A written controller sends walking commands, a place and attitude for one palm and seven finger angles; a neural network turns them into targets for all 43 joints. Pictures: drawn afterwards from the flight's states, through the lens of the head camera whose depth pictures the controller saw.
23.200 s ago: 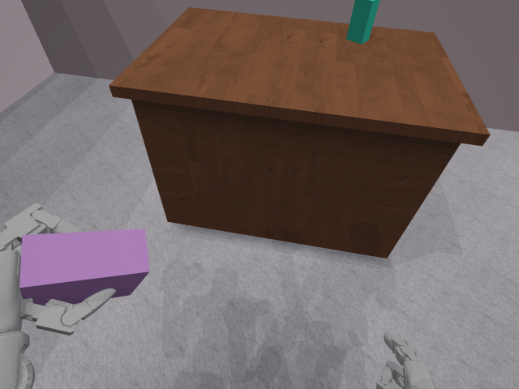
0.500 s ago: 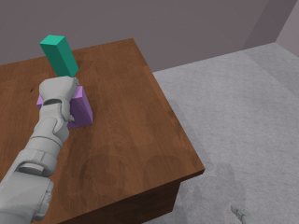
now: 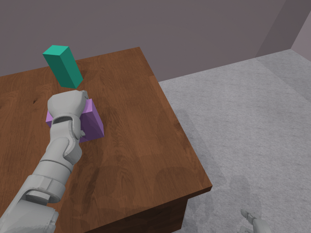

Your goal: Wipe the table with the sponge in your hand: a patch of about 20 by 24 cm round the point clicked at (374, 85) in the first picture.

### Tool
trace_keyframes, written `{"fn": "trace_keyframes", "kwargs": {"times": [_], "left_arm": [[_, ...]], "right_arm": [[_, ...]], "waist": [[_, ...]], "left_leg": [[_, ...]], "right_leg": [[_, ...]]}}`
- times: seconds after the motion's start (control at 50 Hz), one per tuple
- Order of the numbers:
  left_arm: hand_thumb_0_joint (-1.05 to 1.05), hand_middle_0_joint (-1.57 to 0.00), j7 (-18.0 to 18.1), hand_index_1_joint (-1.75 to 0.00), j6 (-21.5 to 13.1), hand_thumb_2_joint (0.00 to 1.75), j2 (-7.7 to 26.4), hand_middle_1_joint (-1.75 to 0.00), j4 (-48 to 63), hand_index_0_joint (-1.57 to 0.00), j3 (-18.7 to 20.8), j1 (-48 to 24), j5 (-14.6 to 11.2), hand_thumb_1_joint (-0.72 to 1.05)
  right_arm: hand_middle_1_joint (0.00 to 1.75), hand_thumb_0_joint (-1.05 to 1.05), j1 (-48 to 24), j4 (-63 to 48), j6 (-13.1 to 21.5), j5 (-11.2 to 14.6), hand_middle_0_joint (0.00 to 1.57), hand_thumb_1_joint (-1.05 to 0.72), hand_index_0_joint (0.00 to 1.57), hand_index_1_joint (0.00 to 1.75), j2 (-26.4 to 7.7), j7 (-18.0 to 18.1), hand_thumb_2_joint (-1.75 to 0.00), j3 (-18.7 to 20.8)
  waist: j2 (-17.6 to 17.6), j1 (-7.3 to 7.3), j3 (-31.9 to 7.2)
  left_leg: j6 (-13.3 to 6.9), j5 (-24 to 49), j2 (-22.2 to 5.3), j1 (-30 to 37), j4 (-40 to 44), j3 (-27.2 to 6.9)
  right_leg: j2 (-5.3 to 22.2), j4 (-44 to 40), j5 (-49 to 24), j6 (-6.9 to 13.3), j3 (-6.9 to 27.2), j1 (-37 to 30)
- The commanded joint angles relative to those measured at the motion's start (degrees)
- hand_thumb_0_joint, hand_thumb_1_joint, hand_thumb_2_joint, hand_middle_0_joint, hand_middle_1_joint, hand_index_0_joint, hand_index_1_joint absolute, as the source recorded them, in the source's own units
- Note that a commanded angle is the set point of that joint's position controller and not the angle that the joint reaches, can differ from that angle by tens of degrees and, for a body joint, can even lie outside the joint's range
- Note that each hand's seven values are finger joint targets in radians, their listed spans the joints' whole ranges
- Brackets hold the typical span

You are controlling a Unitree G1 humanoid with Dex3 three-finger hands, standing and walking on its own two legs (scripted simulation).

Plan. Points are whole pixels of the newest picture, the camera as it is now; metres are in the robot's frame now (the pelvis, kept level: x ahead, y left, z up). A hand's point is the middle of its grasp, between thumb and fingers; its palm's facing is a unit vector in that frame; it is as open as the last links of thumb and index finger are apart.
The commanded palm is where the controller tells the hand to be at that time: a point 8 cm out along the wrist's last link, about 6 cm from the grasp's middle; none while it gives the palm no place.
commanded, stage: wipe back along the middle lane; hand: left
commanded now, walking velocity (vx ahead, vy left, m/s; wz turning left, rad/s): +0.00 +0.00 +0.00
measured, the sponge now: (80, 127) +0.38 +0.26 +0.05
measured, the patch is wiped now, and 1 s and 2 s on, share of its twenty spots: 0.45 0.50 0.55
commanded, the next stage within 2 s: slide across to the third lane in 1.38 s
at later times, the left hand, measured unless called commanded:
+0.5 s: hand (77, 130) +0.34 +0.24 +0.09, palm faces +0.04 -0.03 -1.00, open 9.5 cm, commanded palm +0.30 +0.22 +0.12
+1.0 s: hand (80, 145) +0.30 +0.21 +0.09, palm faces +0.09 -0.07 -0.99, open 9.5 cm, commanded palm +0.25 +0.20 +0.12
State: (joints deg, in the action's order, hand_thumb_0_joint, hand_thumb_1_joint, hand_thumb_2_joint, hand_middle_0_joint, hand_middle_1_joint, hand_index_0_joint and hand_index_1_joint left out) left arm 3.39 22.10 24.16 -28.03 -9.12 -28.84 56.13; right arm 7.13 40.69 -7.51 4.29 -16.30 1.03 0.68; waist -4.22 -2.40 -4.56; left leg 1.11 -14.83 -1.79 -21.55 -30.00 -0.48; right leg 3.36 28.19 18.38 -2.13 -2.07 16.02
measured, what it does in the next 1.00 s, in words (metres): stands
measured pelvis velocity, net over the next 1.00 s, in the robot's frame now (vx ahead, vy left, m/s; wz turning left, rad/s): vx -0.01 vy -0.01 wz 0.00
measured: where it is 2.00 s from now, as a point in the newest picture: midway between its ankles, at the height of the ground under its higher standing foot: outside the picture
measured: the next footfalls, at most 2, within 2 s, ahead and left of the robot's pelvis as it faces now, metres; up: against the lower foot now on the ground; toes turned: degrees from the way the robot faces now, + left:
none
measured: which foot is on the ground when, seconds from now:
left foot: down 0.00-1.00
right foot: down 0.00-1.00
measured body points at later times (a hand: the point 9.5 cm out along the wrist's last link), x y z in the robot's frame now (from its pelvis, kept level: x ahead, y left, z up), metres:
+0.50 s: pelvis +0.00 +0.00 +0.00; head +0.00 -0.04 +0.45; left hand +0.33 +0.23 +0.14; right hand +0.21 -0.22 -0.11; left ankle +0.00 +0.13 -0.73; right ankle -0.05 -0.14 -0.73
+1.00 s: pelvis -0.01 -0.01 +0.00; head -0.02 -0.05 +0.45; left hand +0.29 +0.21 +0.15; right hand +0.23 -0.21 -0.09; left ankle +0.00 +0.13 -0.73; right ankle -0.05 -0.14 -0.73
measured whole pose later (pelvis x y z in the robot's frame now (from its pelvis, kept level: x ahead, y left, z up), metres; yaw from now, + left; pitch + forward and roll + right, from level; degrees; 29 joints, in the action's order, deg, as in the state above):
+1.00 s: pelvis -0.01 -0.01 +0.00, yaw +0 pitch +2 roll +0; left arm 4.1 31.8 19.8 -0.5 -15.3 -7.6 57.0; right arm 1.2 37.2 -8.1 5.1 -15.0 -1.5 -1.5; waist -5.7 -5.3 -4.8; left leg 1.7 -15.5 -1.7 -17.3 -30.8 -0.1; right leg 3.5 31.3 20.2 -1.7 -1.6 13.0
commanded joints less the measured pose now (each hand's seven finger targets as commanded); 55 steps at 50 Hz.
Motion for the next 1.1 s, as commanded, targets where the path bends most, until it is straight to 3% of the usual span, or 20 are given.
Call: {"fn": "trace_keyframes", "kwargs": {"times": [0.0, 0.08, 0.12, 0.18, 0.22, 0.26, 0.28, 0.4, 0.48, 0.52, 0.58, 0.64, 0.68, 0.72, 0.78, 0.82, 0.88, 0.96, 0.98, 1.08], "left_arm": [[0.00, -1.20, -1.2, -1.60, 1.1, 1.30, 6.6, -1.60, 9.9, -1.20, 2.5, -10.4, -1.9, 0.10], [0.00, -1.20, -1.1, -1.60, 2.1, 1.30, 7.2, -1.60, 10.1, -1.20, 4.2, -6.3, -2.3, 0.10], [0.00, -1.20, -1.1, -1.60, 2.5, 1.30, 5.5, -1.60, 11.7, -1.20, 1.9, -7.1, -2.3, 0.10], [0.00, -1.20, -1.0, -1.60, 3.1, 1.30, 5.8, -1.60, 12.7, -1.20, 3.5, -1.5, -2.6, 0.10], [0.00, -1.20, -1.1, -1.60, 3.5, 1.30, 2.1, -1.60, 14.5, -1.20, -0.6, -3.0, -2.3, 0.10], [0.00, -1.20, -1.0, -1.60, 4.4, 1.30, 1.6, -1.60, 13.6, -1.20, -0.9, -1.0, -2.3, 0.10], [0.00, -1.20, -0.8, -1.60, 4.4, 1.30, 3.7, -1.60, 14.0, -1.20, 1.7, -1.0, -2.5, 0.10], [0.00, -1.20, -1.0, -1.60, 5.6, 1.30, 0.2, -1.60, 18.5, -1.20, -1.9, 2.1, -2.9, 0.10], [0.00, -1.20, -1.0, -1.60, 6.6, 1.30, 3.2, -1.60, 19.4, -1.20, 1.1, 4.3, -2.6, 0.10], [0.00, -1.20, -1.2, -1.60, 6.7, 1.30, 0.0, -1.60, 21.5, -1.20, -2.1, 5.2, -2.5, 0.10], [0.00, -1.20, -1.3, -1.60, 7.0, 1.30, 0.8, -1.60, 24.1, -1.20, -0.7, 9.4, -2.8, 0.10], [0.00, -1.20, -1.4, -1.60, 7.6, 1.30, -1.3, -1.60, 26.0, -1.20, -3.3, 10.6, -2.7, 0.10], [0.00, -1.20, -1.2, -1.60, 8.2, 1.30, 0.6, -1.60, 26.9, -1.20, -1.3, 11.9, -2.5, 0.10], [0.00, -1.20, -1.3, -1.60, 8.4, 1.30, -3.0, -1.60, 28.6, -1.20, -5.0, 12.1, -2.4, 0.10], [0.00, -1.20, -1.2, -1.60, 8.7, 1.30, -2.0, -1.60, 30.6, -1.20, -3.7, 16.2, -2.5, 0.10], [0.00, -1.20, -1.3, -1.60, 8.9, 1.30, -4.5, -1.60, 32.3, -1.20, -6.5, 15.9, -2.5, 0.10], [0.00, -1.20, -1.1, -1.60, 9.8, 1.30, -0.4, -1.60, 32.1, -1.20, -2.6, 16.6, -2.4, 0.10], [0.00, -1.20, -1.7, -1.60, 10.7, 1.30, -1.9, -1.60, 32.3, -1.20, -5.2, 14.9, -1.8, 0.10], [0.00, -1.20, -1.7, -1.60, 10.7, 1.30, 0.0, -1.60, 32.4, -1.20, -3.3, 15.4, -1.5, 0.10], [0.00, -1.20, -2.1, -1.60, 9.7, 1.30, -0.4, -1.60, 35.7, -1.20, -2.6, 23.0, -2.1, 0.10]], "right_arm": [[0.30, 0.00, -7.9, -9.3, 2.5, 0.3, 0.20, -0.90, 0.20, 0.30, -6.5, 0.1, -0.90, 1.5], [0.30, 0.00, -8.9, -9.2, 2.3, 0.5, 0.20, -0.90, 0.20, 0.30, -6.7, 0.0, -0.90, 1.5], [0.30, 0.00, -9.3, -9.6, 2.3, 0.7, 0.20, -0.90, 0.20, 0.30, -6.1, 0.0, -0.90, 1.2], [0.30, 0.00, -10.4, -10.3, 2.3, 0.6, 0.20, -0.90, 0.20, 0.30, -6.3, -0.3, -0.90, 1.2], [0.30, 0.00, -10.6, -10.5, 2.3, 0.8, 0.20, -0.90, 0.20, 0.30, -5.6, -0.5, -0.90, 1.0], [0.30, 0.00, -10.9, -10.7, 2.2, 0.9, 0.20, -0.90, 0.20, 0.30, -5.7, -0.6, -0.90, 0.8], [0.30, 0.00, -11.2, -10.3, 2.1, 0.8, 0.20, -0.90, 0.20, 0.30, -6.1, -0.5, -0.90, 1.1], [0.30, 0.00, -12.7, -11.6, 2.1, 0.9, 0.20, -0.90, 0.20, 0.30, -5.3, -0.9, -0.90, 0.5], [0.30, 0.00, -13.7, -11.7, 2.1, 0.9, 0.20, -0.90, 0.20, 0.30, -5.6, -0.9, -0.90, 0.4], [0.30, 0.00, -13.7, -12.1, 2.3, 0.9, 0.20, -0.90, 0.20, 0.30, -5.0, -1.1, -0.90, 0.3], [0.30, 0.00, -14.4, -12.7, 2.4, 0.9, 0.20, -0.90, 0.20, 0.30, -5.0, -1.7, -0.90, 0.4], [0.30, 0.00, -14.9, -13.1, 2.5, 1.1, 0.20, -0.90, 0.20, 0.30, -4.6, -1.9, -0.90, 0.1], [0.30, 0.00, -15.7, -13.1, 2.4, 1.0, 0.20, -0.90, 0.20, 0.30, -4.9, -2.0, -0.90, 0.2], [0.30, 0.00, -15.7, -13.5, 2.6, 1.1, 0.20, -0.90, 0.20, 0.30, -4.2, -2.4, -0.90, 0.1], [0.30, 0.00, -16.6, -13.8, 2.6, 1.0, 0.20, -0.90, 0.20, 0.30, -4.4, -2.8, -0.90, 0.2], [0.30, 0.00, -17.0, -13.9, 2.7, 1.2, 0.20, -0.90, 0.20, 0.30, -3.8, -3.1, -0.90, 0.1], [0.30, 0.00, -17.6, -13.5, 2.5, 1.0, 0.20, -0.90, 0.20, 0.30, -4.4, -2.8, -0.90, 0.0], [0.30, 0.00, -18.0, -13.6, 2.6, 1.2, 0.20, -0.90, 0.20, 0.30, -3.9, -2.3, -0.90, -0.5], [0.30, 0.00, -18.1, -13.5, 2.7, 1.1, 0.20, -0.90, 0.20, 0.30, -4.2, -2.3, -0.90, -0.3], [0.30, 0.00, -18.2, -14.4, 3.2, 1.1, 0.20, -0.90, 0.20, 0.30, -3.8, -3.0, -0.90, -0.3]], "waist": [[6.2, 0.00, -15.8], [7.3, -0.70, -14.3], [6.7, -0.15, -13.8], [6.9, -1.34, -13.7], [6.4, -0.48, -13.2], [7.4, -0.66, -11.6], [7.3, -1.02, -12.1], [6.5, -1.23, -12.2], [7.2, -1.99, -11.4], [7.2, -1.54, -12.0], [7.4, -2.22, -11.7], [8.1, -1.93, -10.3], [6.5, -2.64, -10.1], [6.5, -2.17, -10.5], [7.1, -2.70, -10.8], [7.3, -2.27, -10.2], [8.6, -2.85, -8.9], [8.5, -2.48, -7.8], [7.2, -2.76, -8.3], [7.4, -3.22, -9.7]], "left_leg": [[-3.4, 22.8, 3.0, 11.5, 0.3, 1.4], [-3.0, 20.8, 2.7, 11.0, 1.0, 1.0], [-3.1, 19.9, 2.8, 10.9, 1.0, 1.4], [-2.9, 20.3, 2.8, 10.6, 1.2, 1.1], [-2.9, 19.4, 2.7, 11.0, 1.1, 1.2], [-2.9, 18.1, 2.7, 10.2, 1.4, 1.2], [-2.8, 17.9, 2.6, 10.6, 1.4, 1.1], [-2.8, 18.1, 2.7, 10.9, 1.4, 1.1], [-2.7, 17.3, 2.7, 10.4, 1.7, 1.0], [-2.8, 17.9, 2.8, 10.9, 1.2, 1.3], [-2.7, 18.6, 2.6, 10.7, 1.2, 1.1], [-2.7, 17.6, 2.7, 10.3, 1.4, 1.1], [-2.5, 17.5, 2.4, 10.5, 1.7, 0.8], [-2.6, 17.7, 2.5, 10.9, 1.2, 0.8], [-2.5, 18.8, 2.3, 11.0, 1.0, 1.0], [-2.7, 18.2, 2.4, 10.9, 0.8, 1.1], [-2.6, 16.3, 2.4, 10.0, 1.3, 1.2], [-2.8, 14.8, 2.7, 10.2, 1.5, 1.5], [-2.7, 14.9, 2.6, 10.4, 1.4, 1.4], [-2.6, 17.8, 2.6, 10.6, 0.6, 1.6]], "right_leg": [[-3.9, -0.9, -28.8, 4.6, -2.6, -5.0], [-4.1, -1.3, -25.8, 4.8, -2.5, -4.3], [-3.9, -1.4, -25.3, 4.5, -2.5, -3.9], [-4.1, -1.2, -25.4, 4.7, -2.5, -4.8], [-4.0, -1.2, -23.8, 4.6, -2.7, -3.4], [-4.1, -1.4, -22.9, 4.6, -2.7, -2.9], [-4.2, -1.5, -22.6, 4.8, -2.4, -3.3], [-4.0, -0.9, -22.4, 4.6, -2.8, -3.9], [-4.1, -1.2, -21.9, 4.8, -2.2, -4.6], [-4.1, -0.7, -22.5, 4.6, -2.5, -4.3], [-4.2, -0.6, -23.6, 4.7, -2.4, -5.2], [-4.2, -0.6, -22.3, 4.5, -2.6, -4.3], [-4.4, -0.4, -21.3, 4.9, -2.5, -4.4], [-4.4, 0.1, -21.0, 4.8, -2.8, -3.9], [-4.4, 0.4, -23.2, 4.9, -2.4, -5.0], [-4.3, 0.6, -22.6, 4.7, -2.7, -4.3], [-4.4, 0.1, -21.5, 4.7, -2.1, -4.8], [-4.2, -0.3, -19.5, 4.4, -2.0, -3.8], [-4.4, -0.2, -19.4, 4.7, -1.6, -4.3], [-4.3, 0.7, -24.2, 4.6, -1.3, -6.3]]}}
